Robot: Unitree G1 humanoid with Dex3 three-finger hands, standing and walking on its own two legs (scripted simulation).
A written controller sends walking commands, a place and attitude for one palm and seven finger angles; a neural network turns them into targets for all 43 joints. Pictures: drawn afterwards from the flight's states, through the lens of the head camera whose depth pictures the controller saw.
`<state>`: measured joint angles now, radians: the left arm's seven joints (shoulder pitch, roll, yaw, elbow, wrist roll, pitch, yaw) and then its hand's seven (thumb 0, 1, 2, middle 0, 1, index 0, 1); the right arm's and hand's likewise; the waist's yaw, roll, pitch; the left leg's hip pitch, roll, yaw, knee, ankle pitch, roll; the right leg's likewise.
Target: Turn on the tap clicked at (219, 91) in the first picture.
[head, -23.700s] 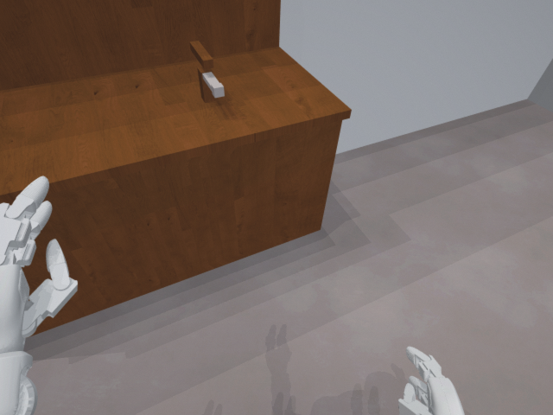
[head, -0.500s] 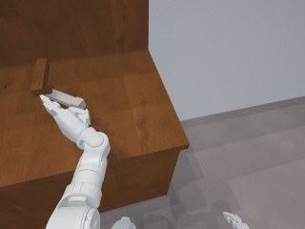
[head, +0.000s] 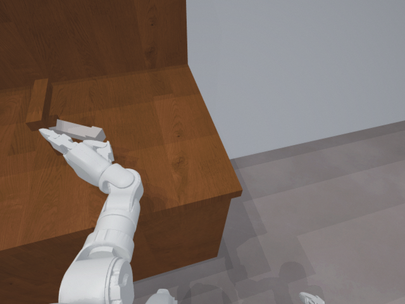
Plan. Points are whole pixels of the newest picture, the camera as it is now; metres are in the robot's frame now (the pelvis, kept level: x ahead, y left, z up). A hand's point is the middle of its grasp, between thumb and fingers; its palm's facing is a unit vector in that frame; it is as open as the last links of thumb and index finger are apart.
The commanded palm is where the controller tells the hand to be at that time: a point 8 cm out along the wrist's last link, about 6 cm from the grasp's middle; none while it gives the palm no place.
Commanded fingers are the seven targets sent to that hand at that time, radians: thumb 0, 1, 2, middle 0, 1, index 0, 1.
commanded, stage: push the lever round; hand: left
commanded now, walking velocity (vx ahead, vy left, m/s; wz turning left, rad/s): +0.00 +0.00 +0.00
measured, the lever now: (95, 136) +0.44 +0.24 +0.07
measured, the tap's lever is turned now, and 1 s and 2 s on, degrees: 58 59 60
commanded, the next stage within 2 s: none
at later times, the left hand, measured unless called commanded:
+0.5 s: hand (108, 144) +0.42 +0.20 +0.07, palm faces +0.85 -0.52 -0.05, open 8.5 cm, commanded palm +0.40 +0.21 +0.07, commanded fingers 0.00 0.90 0.90 -0.15 -0.15 -0.15 -0.15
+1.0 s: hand (108, 144) +0.42 +0.20 +0.07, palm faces +0.86 -0.51 -0.05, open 8.5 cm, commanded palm +0.42 +0.21 +0.07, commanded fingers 0.00 0.90 0.90 -0.15 -0.15 -0.15 -0.15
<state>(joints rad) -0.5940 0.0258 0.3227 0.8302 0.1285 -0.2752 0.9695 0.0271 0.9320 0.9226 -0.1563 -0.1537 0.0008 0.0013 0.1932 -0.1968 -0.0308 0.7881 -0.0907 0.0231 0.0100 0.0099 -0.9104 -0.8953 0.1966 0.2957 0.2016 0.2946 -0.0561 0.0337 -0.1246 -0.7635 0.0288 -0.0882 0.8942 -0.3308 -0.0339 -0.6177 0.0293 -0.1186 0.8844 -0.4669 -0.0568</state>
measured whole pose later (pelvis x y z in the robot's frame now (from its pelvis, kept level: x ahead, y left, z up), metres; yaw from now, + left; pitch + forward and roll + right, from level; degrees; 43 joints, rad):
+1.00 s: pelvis -0.01 -0.01 +0.00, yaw -1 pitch +11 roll -1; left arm -0.64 0.08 0.36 0.94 0.12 -0.34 0.99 0.03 0.92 0.91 -0.16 -0.15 0.00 0.00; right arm 0.20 -0.20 -0.01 0.80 -0.07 0.03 -0.02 0.01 -0.91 -0.90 0.20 0.30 0.20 0.29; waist -0.09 0.02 -0.12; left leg -0.75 0.04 -0.08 0.87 -0.31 -0.02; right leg -0.62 0.04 -0.11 0.87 -0.45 -0.06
